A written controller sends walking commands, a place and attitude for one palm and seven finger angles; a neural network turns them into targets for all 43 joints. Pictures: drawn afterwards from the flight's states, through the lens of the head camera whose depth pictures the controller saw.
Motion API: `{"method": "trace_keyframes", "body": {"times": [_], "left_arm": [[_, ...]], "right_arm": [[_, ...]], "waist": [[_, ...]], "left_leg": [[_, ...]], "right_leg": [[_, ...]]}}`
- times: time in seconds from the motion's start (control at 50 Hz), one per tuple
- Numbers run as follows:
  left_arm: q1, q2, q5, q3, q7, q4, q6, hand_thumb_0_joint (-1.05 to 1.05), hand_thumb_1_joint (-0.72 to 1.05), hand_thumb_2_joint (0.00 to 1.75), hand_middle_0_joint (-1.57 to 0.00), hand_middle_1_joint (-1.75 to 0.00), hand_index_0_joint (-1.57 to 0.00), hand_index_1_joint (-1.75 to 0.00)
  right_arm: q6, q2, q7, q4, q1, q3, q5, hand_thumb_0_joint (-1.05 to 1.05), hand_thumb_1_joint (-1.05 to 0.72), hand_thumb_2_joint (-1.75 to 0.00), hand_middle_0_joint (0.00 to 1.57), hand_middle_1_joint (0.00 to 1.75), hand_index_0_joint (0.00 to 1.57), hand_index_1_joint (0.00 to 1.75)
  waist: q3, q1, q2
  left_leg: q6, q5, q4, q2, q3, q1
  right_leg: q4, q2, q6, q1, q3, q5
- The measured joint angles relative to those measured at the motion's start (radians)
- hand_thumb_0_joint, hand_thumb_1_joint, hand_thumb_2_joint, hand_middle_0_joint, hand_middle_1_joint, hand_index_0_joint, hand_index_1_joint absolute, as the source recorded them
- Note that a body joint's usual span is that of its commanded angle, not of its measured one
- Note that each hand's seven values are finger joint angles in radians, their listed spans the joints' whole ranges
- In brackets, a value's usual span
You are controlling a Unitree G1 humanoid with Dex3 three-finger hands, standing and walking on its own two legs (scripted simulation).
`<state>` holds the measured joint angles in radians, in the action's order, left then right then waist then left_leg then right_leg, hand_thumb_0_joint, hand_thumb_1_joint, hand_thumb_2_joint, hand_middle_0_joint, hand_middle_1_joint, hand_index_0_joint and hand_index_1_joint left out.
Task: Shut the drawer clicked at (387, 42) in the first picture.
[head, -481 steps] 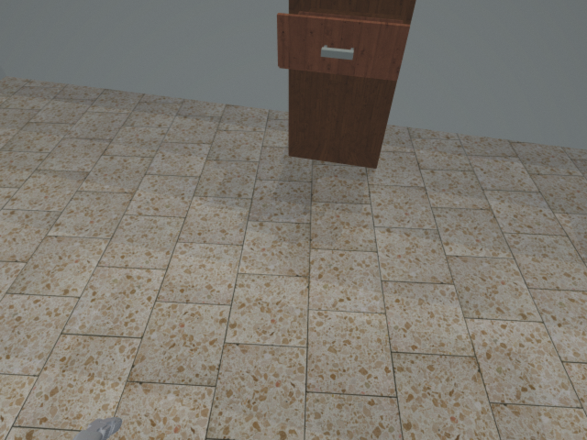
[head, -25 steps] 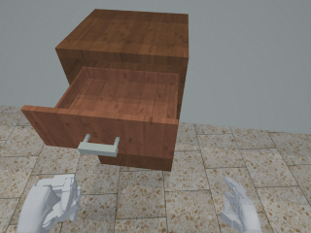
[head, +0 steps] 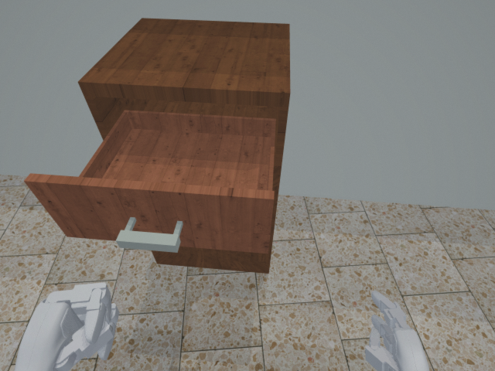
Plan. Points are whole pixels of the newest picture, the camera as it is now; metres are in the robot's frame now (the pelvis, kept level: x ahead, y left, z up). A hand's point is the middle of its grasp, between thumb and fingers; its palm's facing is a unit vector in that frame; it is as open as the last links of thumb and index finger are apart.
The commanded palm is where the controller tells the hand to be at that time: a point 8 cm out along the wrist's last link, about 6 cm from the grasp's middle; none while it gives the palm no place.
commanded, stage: bring the fist close to the handle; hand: left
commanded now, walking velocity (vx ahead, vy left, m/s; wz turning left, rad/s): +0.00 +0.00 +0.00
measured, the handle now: (152, 232) +0.36 +0.22 +0.00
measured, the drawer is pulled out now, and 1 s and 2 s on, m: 0.29 0.29 0.28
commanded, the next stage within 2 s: push the drawer shut in 1.42 s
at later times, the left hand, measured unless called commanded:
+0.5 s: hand (137, 305) +0.20 +0.18 +0.05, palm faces +0.03 -1.00 -0.08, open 3.3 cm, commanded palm +0.17 +0.24 +0.05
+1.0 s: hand (154, 297) +0.23 +0.18 +0.00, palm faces +0.00 -1.00 -0.05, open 3.3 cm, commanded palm +0.21 +0.24 +0.00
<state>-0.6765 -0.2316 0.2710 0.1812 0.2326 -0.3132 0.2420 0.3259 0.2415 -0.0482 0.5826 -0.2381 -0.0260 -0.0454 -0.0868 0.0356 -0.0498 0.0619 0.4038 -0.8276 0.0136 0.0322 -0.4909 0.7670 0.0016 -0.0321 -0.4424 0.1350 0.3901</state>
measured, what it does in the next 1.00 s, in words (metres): stands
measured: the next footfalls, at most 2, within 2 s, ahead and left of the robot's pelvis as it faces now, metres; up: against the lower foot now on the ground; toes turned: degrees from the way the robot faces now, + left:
none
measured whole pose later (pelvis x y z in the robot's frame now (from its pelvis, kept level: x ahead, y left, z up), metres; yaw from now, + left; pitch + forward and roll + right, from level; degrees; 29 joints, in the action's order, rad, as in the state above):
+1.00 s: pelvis +0.00 -0.01 -0.04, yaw -1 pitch +15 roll -2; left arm -0.32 -0.22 0.27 0.19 0.28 0.07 0.43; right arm 0.25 0.24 -0.04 0.58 -0.20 -0.01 -0.01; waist -0.12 0.00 -0.03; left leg 0.05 0.49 -1.08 0.00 0.03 -0.84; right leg 1.03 0.01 -0.05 -0.80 0.14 0.49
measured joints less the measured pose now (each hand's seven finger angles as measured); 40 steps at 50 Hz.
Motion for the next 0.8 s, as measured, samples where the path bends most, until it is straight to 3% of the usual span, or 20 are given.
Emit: {"method": "trace_keyframes", "body": {"times": [0.28,0.66,0.8], "left_arm": [[0.130,-0.001,0.003,0.018,0.037,0.154,0.025,0.02,0.90,0.90,-1.40,-1.60,-1.40,-1.60],[0.250,-0.009,0.030,0.072,0.083,0.334,0.128,0.02,0.90,0.90,-1.40,-1.60,-1.40,-1.60],[0.281,0.007,0.022,0.042,0.086,0.367,0.165,0.02,0.90,0.90,-1.40,-1.60,-1.40,-1.60]], "right_arm": [[-0.002,-0.004,-0.011,0.011,0.018,-0.011,0.010,0.01,-0.90,-0.90,0.20,0.30,0.20,0.30],[-0.038,0.014,-0.004,0.039,0.003,0.025,0.021,0.01,-0.90,-0.90,0.20,0.30,0.20,0.30],[-0.046,0.018,0.003,0.022,0.019,0.025,0.026,0.01,-0.90,-0.90,0.20,0.30,0.20,0.30]], "waist": [[0.011,-0.013,0.009],[-0.006,-0.043,0.016],[-0.015,-0.042,0.012]], "left_leg": [[-0.019,-0.004,-0.016,-0.009,-0.014,-0.044],[-0.027,0.039,-0.098,-0.017,-0.007,-0.170],[-0.020,0.060,-0.156,-0.013,-0.007,-0.239]], "right_leg": [[0.023,-0.009,-0.021,-0.045,0.014,0.006],[0.115,-0.011,-0.029,-0.179,0.007,0.052],[0.175,-0.002,-0.025,-0.247,0.008,0.074]]}}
